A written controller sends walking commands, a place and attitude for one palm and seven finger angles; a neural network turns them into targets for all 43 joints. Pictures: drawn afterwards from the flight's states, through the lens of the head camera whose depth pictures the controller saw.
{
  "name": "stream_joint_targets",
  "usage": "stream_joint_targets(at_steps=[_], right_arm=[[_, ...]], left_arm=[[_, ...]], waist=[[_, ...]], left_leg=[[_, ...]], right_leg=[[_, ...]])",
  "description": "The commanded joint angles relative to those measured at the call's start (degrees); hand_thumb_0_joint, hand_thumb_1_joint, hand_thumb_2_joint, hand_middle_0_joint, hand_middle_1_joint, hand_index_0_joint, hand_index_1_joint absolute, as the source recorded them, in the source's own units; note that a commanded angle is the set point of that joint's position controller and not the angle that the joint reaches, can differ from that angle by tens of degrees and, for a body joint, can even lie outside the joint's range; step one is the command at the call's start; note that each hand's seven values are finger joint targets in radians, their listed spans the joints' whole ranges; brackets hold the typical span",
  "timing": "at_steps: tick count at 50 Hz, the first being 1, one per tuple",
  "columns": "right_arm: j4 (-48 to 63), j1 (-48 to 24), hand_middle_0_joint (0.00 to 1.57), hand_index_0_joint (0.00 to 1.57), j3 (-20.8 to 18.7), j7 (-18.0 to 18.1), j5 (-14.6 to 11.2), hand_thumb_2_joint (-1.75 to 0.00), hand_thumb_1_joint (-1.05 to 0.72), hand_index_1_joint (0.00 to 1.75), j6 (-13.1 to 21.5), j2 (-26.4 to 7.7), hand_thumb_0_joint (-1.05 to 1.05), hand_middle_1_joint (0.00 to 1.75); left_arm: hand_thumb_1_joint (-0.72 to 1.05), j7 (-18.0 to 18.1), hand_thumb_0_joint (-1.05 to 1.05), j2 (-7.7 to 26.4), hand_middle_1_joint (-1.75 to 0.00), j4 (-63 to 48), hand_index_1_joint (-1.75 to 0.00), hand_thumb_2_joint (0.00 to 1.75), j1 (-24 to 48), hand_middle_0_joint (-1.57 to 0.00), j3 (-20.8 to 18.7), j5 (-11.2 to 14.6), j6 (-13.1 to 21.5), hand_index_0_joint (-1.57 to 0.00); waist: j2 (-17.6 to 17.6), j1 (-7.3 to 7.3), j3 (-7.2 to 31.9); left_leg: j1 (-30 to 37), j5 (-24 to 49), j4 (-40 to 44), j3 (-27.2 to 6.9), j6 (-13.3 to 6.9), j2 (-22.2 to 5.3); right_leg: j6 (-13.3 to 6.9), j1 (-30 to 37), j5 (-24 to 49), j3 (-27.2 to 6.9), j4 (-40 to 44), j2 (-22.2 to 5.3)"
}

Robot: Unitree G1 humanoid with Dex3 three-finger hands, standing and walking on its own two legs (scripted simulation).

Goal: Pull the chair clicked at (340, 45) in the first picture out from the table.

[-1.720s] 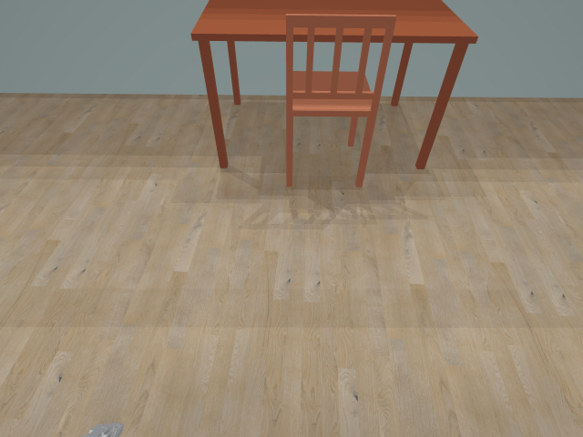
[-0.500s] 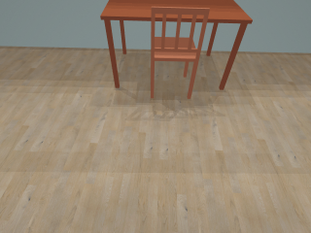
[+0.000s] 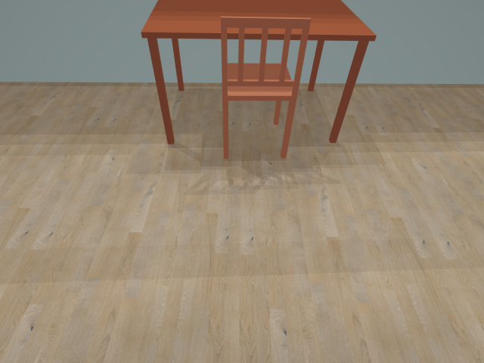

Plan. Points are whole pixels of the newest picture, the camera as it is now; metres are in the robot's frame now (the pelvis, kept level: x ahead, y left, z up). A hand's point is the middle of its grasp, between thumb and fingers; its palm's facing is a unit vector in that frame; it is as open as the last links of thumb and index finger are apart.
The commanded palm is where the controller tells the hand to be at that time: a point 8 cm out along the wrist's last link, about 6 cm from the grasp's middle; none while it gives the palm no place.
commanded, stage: walk to a spot facing it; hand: left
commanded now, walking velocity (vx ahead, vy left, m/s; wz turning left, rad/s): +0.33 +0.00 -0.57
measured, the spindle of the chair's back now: (263, 55) +1.47 +0.00 -0.11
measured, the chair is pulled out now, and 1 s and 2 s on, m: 0.00 0.00 0.00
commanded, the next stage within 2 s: turn to face it in 1.92 s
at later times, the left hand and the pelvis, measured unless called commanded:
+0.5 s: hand out of the picture +0.12 +0.13 -0.17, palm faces -0.15 -0.98 -0.15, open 7.4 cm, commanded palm none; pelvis +0.14 -0.04 +0.00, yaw -13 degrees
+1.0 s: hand (206, 220) +0.51 +0.14 -0.17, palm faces -0.37 -0.92 -0.16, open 7.4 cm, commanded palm none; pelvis +0.37 -0.01 +0.00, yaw -25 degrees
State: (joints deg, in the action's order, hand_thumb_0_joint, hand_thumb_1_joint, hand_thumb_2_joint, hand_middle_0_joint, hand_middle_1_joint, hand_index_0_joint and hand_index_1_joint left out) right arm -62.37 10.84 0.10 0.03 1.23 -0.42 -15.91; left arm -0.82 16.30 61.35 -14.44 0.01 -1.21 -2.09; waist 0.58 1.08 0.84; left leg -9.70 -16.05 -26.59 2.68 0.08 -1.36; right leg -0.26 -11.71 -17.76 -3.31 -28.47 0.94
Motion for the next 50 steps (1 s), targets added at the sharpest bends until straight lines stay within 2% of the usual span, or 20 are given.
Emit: stream_joint_targets(at_steps=[1, 3, 5, 8, 9, 10, 11, 14, 16, 20, 28, 30, 31, 32, 33, 34, 35, 37, 41, 50], right_arm=[[3.5, 4.3, 0.2, 0.2, -4.4, 0.9, -0.2, -0.9, -0.9, 0.3, 1.7, -13.0, 0.0, 0.3], [3.6, 6.1, 0.2, 0.2, -4.8, 1.0, -0.1, -0.9, -0.9, 0.3, 2.7, -11.9, 0.0, 0.3], [4.0, 5.2, 0.2, 0.2, -4.7, 1.0, 0.2, -0.9, -0.9, 0.3, 3.0, -10.4, 0.0, 0.3], [4.7, 1.8, 0.2, 0.2, -4.4, 0.9, 0.2, -0.9, -0.9, 0.3, 3.0, -8.3, 0.0, 0.3], [6.0, 1.1, 0.2, 0.2, -3.7, 0.4, -0.5, -0.9, -0.9, 0.3, 3.0, -5.3, 0.0, 0.3], [9.5, -2.8, 0.2, 0.2, -2.7, -0.1, -0.5, -0.9, -0.9, 0.3, 3.4, -1.5, 0.0, 0.3], [10.4, -4.6, 0.2, 0.2, -3.1, -0.2, -0.2, -0.9, -0.9, 0.3, 3.7, -3.4, 0.0, 0.3], [8.4, -4.2, 0.2, 0.2, -3.7, -0.6, 0.1, -0.9, -0.9, 0.3, 3.7, -2.5, 0.0, 0.3], [7.4, -1.6, 0.2, 0.2, -3.7, -0.7, 0.3, -0.9, -0.9, 0.3, 2.9, -0.6, 0.0, 0.3], [8.2, -1.1, 0.2, 0.2, -3.8, -1.3, 0.1, -0.9, -0.9, 0.3, 2.4, 1.2, 0.0, 0.3], [12.1, -8.8, 0.2, 0.2, -3.3, -1.8, -0.3, -0.9, -0.9, 0.3, 3.8, 2.6, 0.0, 0.3], [10.8, -4.2, 0.2, 0.2, -3.7, -1.3, -0.3, -0.9, -0.9, 0.3, 4.3, 1.7, 0.0, 0.3], [8.6, 2.6, 0.2, 0.2, -4.1, -0.7, -0.1, -0.9, -0.9, 0.3, 4.6, 0.4, 0.0, 0.3], [5.9, 11.6, 0.2, 0.2, -4.9, 0.1, 0.2, -0.9, -0.9, 0.3, 4.9, -3.2, 0.0, 0.3], [4.3, 18.9, 0.2, 0.2, -6.6, 0.7, 1.1, -0.9, -0.9, 0.3, 5.1, -10.4, 0.0, 0.3], [4.3, 21.1, 0.2, 0.2, -6.5, 0.8, 0.3, -0.9, -0.9, 0.3, 4.3, -11.8, 0.0, 0.3], [4.8, 16.0, 0.2, 0.2, -5.8, 0.9, 0.3, -0.9, -0.9, 0.3, 4.2, -8.3, 0.0, 0.3], [6.2, 8.8, 0.2, 0.2, -4.0, 1.0, 0.2, -0.9, -0.9, 0.3, 4.9, -1.5, 0.0, 0.3], [4.6, 8.4, 0.2, 0.2, -3.0, 1.4, -0.2, -0.9, -0.9, 0.3, 6.3, 2.3, 0.0, 0.3], [0.7, 17.2, 0.2, 0.2, -2.8, 2.0, -0.2, -0.9, -0.9, 0.3, 6.7, 1.9, 0.0, 0.3]], left_arm=[[0.9, -0.8, 0.0, 4.3, -0.3, -6.4, -0.3, 0.9, 1.4, -0.2, -2.4, -0.1, 1.4, -0.2], [0.9, -1.3, 0.0, 3.3, -0.3, -8.6, -0.3, 0.9, 4.2, -0.2, -2.8, -0.2, 1.9, -0.2], [0.9, -1.6, 0.0, 1.9, -0.3, -9.1, -0.3, 0.9, 3.9, -0.2, -3.2, -0.1, 2.5, -0.2], [0.9, -1.6, 0.0, 0.6, -0.3, -4.6, -0.3, 0.9, -9.8, -0.2, -3.7, -0.3, 3.2, -0.2], [0.9, -0.9, 0.0, 5.7, -0.3, -2.4, -0.3, 0.9, -17.0, -0.2, -4.7, -0.6, 4.0, -0.2], [0.9, 0.2, 0.0, 10.8, -0.3, -1.2, -0.3, 0.9, -22.3, -0.2, -5.7, -0.2, 4.6, -0.2], [0.9, 1.1, 0.0, 9.9, -0.3, -1.6, -0.3, 0.9, -22.4, -0.2, -5.6, 0.5, 4.6, -0.2], [0.9, 1.3, 0.0, 4.9, -0.3, -3.9, -0.3, 0.9, -12.5, -0.2, -4.5, 0.1, 5.1, -0.2], [0.9, 1.4, 0.0, 3.0, -0.3, -4.4, -0.3, 0.9, -10.3, -0.2, -4.0, -0.3, 5.6, -0.2], [0.9, 1.4, 0.0, 2.7, -0.3, -3.1, -0.3, 0.9, -11.4, -0.2, -4.0, -0.2, 6.4, -0.2], [0.9, 2.0, 0.0, 2.2, -0.3, -1.4, -0.3, 0.9, -13.3, -0.2, -4.0, -0.5, 6.2, -0.2], [0.9, 1.9, 0.0, 2.8, -0.3, -1.6, -0.3, 0.9, -11.5, -0.2, -4.3, -0.4, 6.0, -0.2], [0.9, 1.9, 0.0, 2.6, -0.3, -1.8, -0.3, 0.9, -10.5, -0.2, -4.4, -0.1, 6.0, -0.2], [0.9, 1.6, 0.0, 1.2, -0.3, -2.1, -0.3, 0.9, -10.9, -0.2, -4.4, 0.3, 6.0, -0.2], [0.9, 1.0, 0.0, -2.1, -0.3, -2.7, -0.3, 0.9, -14.5, -0.2, -4.3, 0.9, 5.7, -0.2], [0.9, 0.9, 0.0, -2.1, -0.3, -4.3, -0.3, 0.9, -12.2, -0.2, -3.7, 0.6, 6.0, -0.2], [0.9, 1.1, 0.0, -0.8, -0.3, -4.2, -0.3, 0.9, -9.0, -0.2, -4.2, 0.1, 5.7, -0.2], [0.9, 0.2, 0.0, -2.2, -0.3, -4.2, -0.3, 0.9, -4.7, -0.2, -4.4, -0.5, 5.0, -0.2], [0.9, -0.4, 0.0, -5.1, -0.3, -2.8, -0.3, 0.9, -8.3, -0.2, -4.4, -0.8, 2.3, -0.2], [0.9, -1.2, 0.0, -4.9, -0.3, -7.3, -0.3, 0.9, 4.7, -0.2, -4.0, -0.9, 1.5, -0.2]], waist=[[-10.6, -2.44, -7.9], [-9.8, -3.34, -7.5], [-7.6, -2.34, -7.4], [-2.8, 3.96, -2.4], [11.6, 6.83, -0.2], [24.0, 8.2, -2.7], [16.0, 7.51, -2.5], [3.7, 2.75, -6.7], [2.3, 0.3, -7.1], [4.7, -0.6, -6.1], [7.0, 1.79, -6.5], [6.8, -0.68, -5.4], [4.7, -3.72, -2.8], [-0.7, -6.88, 3.1], [-17.9, -7.82, 11.1], [-19.1, -7.77, 10.8], [-12.5, -6.51, 4.7], [-6.2, -3.35, -5.7], [-6.9, 0.79, -5.4], [-5.1, -1.64, -8.1]], left_leg=[[2.2, -23.6, 15.9, -17.6, -8.5, -18.1], [7.0, -12.6, 15.7, -16.3, -11.0, -20.7], [5.2, -3.7, 12.5, -10.8, -9.7, -20.4], [-5.6, -1.1, -5.1, 1.5, -4.1, -13.4], [-17.4, -6.0, -22.0, 7.3, -0.9, -7.5], [-31.7, -18.3, -37.6, 7.2, 1.1, -1.1], [-33.6, -15.1, -41.5, 0.2, 0.2, -3.2], [-30.8, -4.3, -41.8, -1.9, 0.7, -7.1], [-27.4, -1.0, -38.4, -0.9, 1.8, -7.1], [-27.9, 4.8, -32.5, 0.6, 2.7, -6.3], [-21.2, 3.7, -13.5, 2.4, 1.2, -4.1], [-11.1, 4.1, -8.4, 3.8, 0.4, -2.0], [-1.6, 6.1, -4.1, 3.9, -0.1, -0.9], [12.8, 6.4, -2.4, -0.1, -1.3, -4.8], [25.1, 3.9, 2.7, -22.3, -5.9, -22.0], [23.3, 0.1, 10.3, -32.2, -8.6, -27.4], [14.5, -8.2, 14.3, -30.1, -8.5, -27.0], [1.1, -4.6, 15.8, -19.1, -6.1, -22.2], [-4.1, 7.2, 16.2, -2.2, -3.0, -16.5], [9.2, 26.8, 15.3, 5.8, -3.3, -15.9]], right_leg=[[-0.9, -17.4, -7.5, 4.0, -13.8, 0.7], [-0.4, -23.1, -10.4, 3.3, -20.0, -2.9], [-0.3, -19.4, -10.3, 4.1, -16.6, -5.1], [-0.8, 3.8, 1.3, 9.3, -1.7, -1.4], [-3.5, 14.1, -4.4, -3.3, 7.0, -8.3], [-8.6, 15.9, -3.9, -28.7, 16.7, -21.3], [-11.6, 16.1, -3.1, -31.6, 17.9, -22.5], [-12.4, 5.4, -6.4, -23.3, 17.9, -18.8], [-11.4, 1.0, 0.8, -16.4, 18.0, -16.5], [-10.5, 3.0, 8.0, -9.6, 18.1, -13.1], [-9.1, 7.6, 20.3, -8.2, 13.8, -12.7], [-8.1, 4.0, 23.9, -7.0, 9.3, -11.7], [-6.9, 1.5, 27.7, -5.0, 1.7, -9.1], [-5.3, -4.5, 24.2, -3.3, -10.5, -6.6], [-2.3, -16.6, -2.3, 4.1, -30.1, 1.4], [-2.3, -22.0, -14.6, 1.3, -41.7, 1.7], [-2.6, -23.5, -11.2, -0.6, -46.7, -1.4], [-1.7, -24.5, -1.1, 0.1, -47.6, -5.8], [-0.3, -20.8, 6.2, 1.3, -44.1, -6.6], [0.8, -32.4, 13.0, 6.2, -30.2, -7.2]])
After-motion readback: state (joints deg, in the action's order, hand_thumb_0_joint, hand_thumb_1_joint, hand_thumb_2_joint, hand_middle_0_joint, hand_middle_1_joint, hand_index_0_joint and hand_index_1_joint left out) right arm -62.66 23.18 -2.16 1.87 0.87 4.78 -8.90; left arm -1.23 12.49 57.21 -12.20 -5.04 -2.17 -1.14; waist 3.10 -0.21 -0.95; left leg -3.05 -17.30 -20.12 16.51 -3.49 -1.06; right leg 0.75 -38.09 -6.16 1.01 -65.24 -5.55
